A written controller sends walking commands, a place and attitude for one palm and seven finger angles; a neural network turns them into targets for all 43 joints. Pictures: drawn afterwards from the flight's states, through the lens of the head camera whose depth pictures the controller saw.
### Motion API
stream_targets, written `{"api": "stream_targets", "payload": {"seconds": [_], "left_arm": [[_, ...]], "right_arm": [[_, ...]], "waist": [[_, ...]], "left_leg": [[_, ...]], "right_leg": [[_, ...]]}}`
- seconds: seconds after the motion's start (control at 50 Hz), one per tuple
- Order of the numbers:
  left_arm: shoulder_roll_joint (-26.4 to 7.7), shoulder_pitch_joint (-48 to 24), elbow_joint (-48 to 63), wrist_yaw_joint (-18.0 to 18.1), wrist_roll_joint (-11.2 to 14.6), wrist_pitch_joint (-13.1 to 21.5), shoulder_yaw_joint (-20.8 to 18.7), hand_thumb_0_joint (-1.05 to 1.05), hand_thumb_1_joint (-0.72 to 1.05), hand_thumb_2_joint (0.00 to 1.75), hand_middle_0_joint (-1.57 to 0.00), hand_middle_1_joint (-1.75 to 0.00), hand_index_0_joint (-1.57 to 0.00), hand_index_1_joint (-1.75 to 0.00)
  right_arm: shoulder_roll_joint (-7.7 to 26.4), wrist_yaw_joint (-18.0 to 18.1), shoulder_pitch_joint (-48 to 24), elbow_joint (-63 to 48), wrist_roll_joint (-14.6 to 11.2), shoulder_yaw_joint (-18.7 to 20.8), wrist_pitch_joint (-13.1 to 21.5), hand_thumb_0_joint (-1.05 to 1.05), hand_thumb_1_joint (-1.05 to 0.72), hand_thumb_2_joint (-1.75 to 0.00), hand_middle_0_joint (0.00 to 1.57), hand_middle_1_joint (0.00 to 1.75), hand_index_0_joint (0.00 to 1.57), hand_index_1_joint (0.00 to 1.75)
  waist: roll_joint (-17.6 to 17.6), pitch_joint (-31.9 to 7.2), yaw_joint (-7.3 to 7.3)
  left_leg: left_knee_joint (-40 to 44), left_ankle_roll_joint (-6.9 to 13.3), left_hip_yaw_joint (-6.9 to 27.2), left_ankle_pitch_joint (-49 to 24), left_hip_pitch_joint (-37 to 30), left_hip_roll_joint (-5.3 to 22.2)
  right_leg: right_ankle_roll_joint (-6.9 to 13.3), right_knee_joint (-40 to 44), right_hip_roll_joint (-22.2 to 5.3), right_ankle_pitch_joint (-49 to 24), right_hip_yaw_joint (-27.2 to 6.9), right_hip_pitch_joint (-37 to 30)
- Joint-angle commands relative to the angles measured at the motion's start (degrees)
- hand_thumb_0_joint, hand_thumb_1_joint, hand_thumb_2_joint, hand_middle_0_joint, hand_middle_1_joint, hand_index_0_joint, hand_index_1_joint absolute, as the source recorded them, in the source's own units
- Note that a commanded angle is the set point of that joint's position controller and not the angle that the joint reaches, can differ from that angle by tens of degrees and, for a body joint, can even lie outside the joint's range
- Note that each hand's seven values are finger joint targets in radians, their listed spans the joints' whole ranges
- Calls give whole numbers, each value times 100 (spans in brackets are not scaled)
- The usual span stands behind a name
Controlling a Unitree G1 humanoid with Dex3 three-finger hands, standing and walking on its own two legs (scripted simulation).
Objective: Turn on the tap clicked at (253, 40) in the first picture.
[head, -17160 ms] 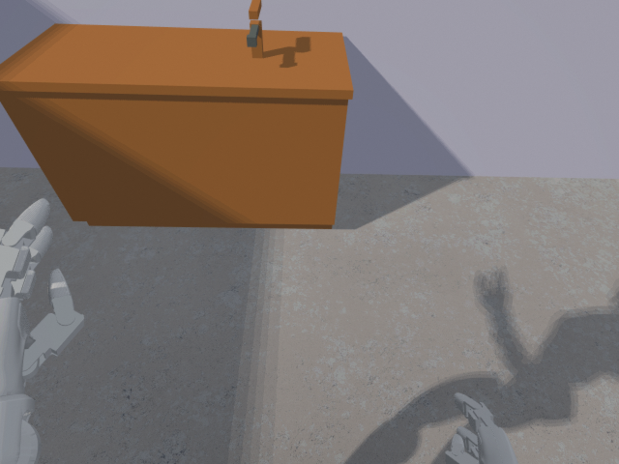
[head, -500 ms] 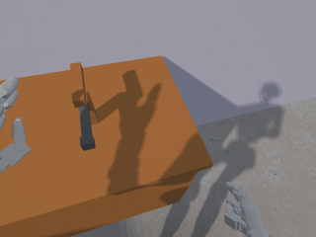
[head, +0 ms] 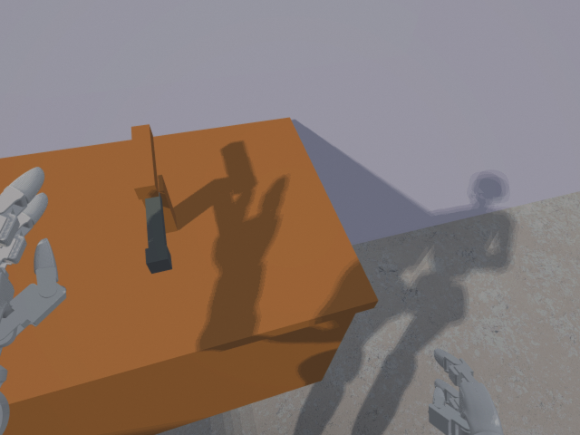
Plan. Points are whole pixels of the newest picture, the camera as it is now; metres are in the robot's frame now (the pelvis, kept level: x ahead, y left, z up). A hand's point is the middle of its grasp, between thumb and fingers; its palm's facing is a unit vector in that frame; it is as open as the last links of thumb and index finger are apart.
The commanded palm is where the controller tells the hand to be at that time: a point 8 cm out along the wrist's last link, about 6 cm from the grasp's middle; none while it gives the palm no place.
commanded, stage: come to a stop and stand still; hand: left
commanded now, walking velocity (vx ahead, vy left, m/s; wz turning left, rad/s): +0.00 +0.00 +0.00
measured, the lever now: (158, 259) +0.32 +0.21 +0.04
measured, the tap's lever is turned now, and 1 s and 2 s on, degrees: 0 0 0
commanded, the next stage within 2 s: look again from close up in 0.24 s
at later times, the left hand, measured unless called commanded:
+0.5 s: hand (40, 315) +0.19 +0.25 +0.16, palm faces +0.33 -0.87 -0.35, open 7.4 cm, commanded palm +0.14 +0.28 +0.18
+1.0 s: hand (50, 301) +0.20 +0.25 +0.16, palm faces +0.33 -0.88 -0.33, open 7.4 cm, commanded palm +0.15 +0.28 +0.18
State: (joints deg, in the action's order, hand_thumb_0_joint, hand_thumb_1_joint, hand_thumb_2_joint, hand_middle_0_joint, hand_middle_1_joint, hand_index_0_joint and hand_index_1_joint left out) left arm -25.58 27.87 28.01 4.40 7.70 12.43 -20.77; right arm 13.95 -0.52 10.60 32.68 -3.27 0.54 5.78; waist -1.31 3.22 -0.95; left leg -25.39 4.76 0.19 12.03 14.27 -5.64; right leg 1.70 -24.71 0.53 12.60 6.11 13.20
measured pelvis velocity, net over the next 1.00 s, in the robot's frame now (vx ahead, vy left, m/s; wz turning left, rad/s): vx -0.01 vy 0.00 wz -0.02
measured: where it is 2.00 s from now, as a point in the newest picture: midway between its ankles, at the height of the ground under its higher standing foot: outside the picture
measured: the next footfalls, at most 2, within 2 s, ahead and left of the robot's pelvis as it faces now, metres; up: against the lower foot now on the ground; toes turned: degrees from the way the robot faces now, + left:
none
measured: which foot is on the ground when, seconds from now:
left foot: down 0.00-1.00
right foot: down 0.00-1.00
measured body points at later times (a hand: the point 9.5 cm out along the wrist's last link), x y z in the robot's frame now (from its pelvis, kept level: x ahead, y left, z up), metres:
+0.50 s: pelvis -0.02 +0.00 +0.00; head +0.00 +0.02 +0.45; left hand +0.17 +0.29 +0.18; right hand +0.17 -0.22 -0.07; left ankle +0.01 +0.05 -0.74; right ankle +0.01 -0.10 -0.74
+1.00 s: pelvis -0.01 +0.00 +0.00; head +0.00 +0.02 +0.45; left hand +0.18 +0.29 +0.18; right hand +0.17 -0.22 -0.07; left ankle +0.01 +0.05 -0.74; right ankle +0.01 -0.10 -0.74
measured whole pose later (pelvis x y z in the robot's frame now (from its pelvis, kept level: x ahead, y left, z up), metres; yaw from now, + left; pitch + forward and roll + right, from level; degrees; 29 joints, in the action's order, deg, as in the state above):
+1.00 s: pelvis -0.01 +0.00 +0.00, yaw -1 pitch +0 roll -1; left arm -22.7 25.0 26.1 4.9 6.8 10.6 -19.3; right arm 11.2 0.4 11.7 32.3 -2.0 -1.0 5.7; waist -1.8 2.1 -2.2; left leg -21.6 4.7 -1.0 9.2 12.3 -5.4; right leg 1.4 -21.9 0.8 9.8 4.8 12.0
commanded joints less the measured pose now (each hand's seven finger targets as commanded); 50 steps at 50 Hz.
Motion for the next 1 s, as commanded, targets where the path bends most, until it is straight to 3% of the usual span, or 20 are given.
{"api": "stream_targets", "payload": {"seconds": [0.0,0.14,0.2,0.22,0.28,0.32,0.34,0.64,0.78,0.82,0.86,0.98], "left_arm": [[-967,-305,1105,92,29,366,-690,0,90,90,-20,-30,-20,-30],[-839,-424,1043,103,19,331,-564,0,90,90,-20,-30,-20,-30],[-831,-496,1010,91,7,311,-527,0,90,90,-20,-30,-20,-30],[-878,-556,1040,108,-12,304,-543,0,90,90,-20,-30,-20,-30],[-794,-591,999,100,-33,306,-475,0,90,90,-20,-30,-20,-30],[-898,-595,1009,125,-37,289,-571,0,90,90,-20,-30,-20,-30],[-783,-584,989,111,-31,296,-486,0,90,90,-20,-30,-20,-30],[-719,-527,1104,117,-96,306,-430,0,90,90,-20,-30,-20,-30],[-748,-503,1005,98,-57,264,-525,0,90,90,-20,-30,-20,-30],[-737,-636,1017,105,-53,241,-500,0,90,90,-20,-30,-20,-30],[-668,-725,946,99,-78,232,-446,0,90,90,-20,-30,-20,-30],[-625,-701,1157,82,-78,194,-402,0,90,90,-20,-30,-20,-30]], "right_arm": [[680,72,-425,-855,-26,256,329,0,-90,-90,20,30,20,30],[666,93,-445,-835,-8,221,342,0,-90,-90,20,30,20,30],[660,98,-462,-855,-2,205,356,0,-90,-90,20,30,20,30],[679,94,-518,-846,-15,200,354,0,-90,-90,20,30,20,30],[649,108,-465,-861,11,186,364,0,-90,-90,20,30,20,30],[654,109,-500,-848,8,181,367,0,-90,-90,20,30,20,30],[639,110,-471,-851,25,167,359,0,-90,-90,20,30,20,30],[640,125,-425,-902,37,177,351,0,-90,-90,20,30,20,30],[605,170,-386,-911,54,203,331,0,-90,-90,20,30,20,30],[586,183,-446,-912,48,190,328,0,-90,-90,20,30,20,30],[559,188,-411,-911,78,192,319,0,-90,-90,20,30,20,30],[510,158,-389,-969,109,214,302,0,-90,-90,20,30,20,30]], "waist": [[462,-922,-47],[423,-930,-44],[365,-843,-58],[512,-810,-43],[383,-790,-56],[387,-850,-56],[387,-861,-53],[582,-864,-56],[323,-936,-78],[504,-871,-68],[454,-835,-79],[627,-1005,-69]], "left_leg": [[474,-513,1168,-729,-157,1028],[566,-520,1199,-617,-194,1045],[643,-496,1258,-427,-162,1063],[706,-521,1291,-298,-174,1069],[741,-461,1290,-37,-74,1076],[747,-495,1301,-149,-122,1062],[767,-496,1294,-121,-102,1080],[892,-577,1340,-255,-138,1147],[922,-660,1296,-645,-321,1216],[997,-700,1307,-592,-374,1263],[1078,-685,1348,-395,-286,1338],[888,-701,1241,-886,-470,1416]], "right_leg": [[19,422,-838,-539,-955,-444],[9,469,-790,-426,-901,-434],[-8,526,-788,-275,-927,-376],[-4,511,-752,-140,-925,-329],[-17,587,-751,-37,-919,-369],[-13,548,-739,-108,-926,-418],[-19,548,-732,-91,-880,-429],[-31,442,-654,-181,-803,-484],[-70,449,-573,-383,-791,-476],[-87,427,-508,-287,-788,-371],[-106,451,-461,-212,-779,-366],[-90,429,-432,-439,-792,-331]]}}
